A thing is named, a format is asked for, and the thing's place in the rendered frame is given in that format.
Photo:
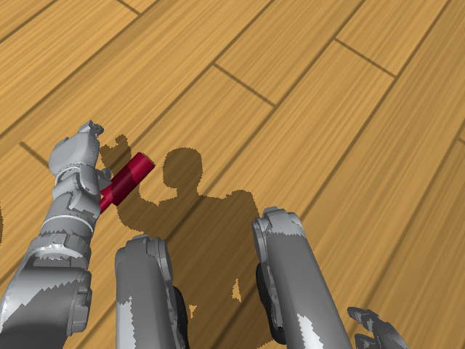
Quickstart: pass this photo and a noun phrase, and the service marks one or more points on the left robot hand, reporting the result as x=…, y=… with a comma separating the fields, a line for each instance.
x=82, y=148

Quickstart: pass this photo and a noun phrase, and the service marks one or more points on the bottle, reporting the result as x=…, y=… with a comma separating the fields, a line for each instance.
x=125, y=181

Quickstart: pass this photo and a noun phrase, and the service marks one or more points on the left robot arm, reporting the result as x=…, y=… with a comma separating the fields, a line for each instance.
x=49, y=296

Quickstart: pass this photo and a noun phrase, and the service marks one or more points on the right robot foot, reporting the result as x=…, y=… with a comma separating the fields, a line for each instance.
x=277, y=332

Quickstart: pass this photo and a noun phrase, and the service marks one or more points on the left robot foot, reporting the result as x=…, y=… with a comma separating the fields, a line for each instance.
x=182, y=321

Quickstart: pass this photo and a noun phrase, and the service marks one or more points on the right robot hand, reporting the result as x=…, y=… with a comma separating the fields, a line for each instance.
x=385, y=335

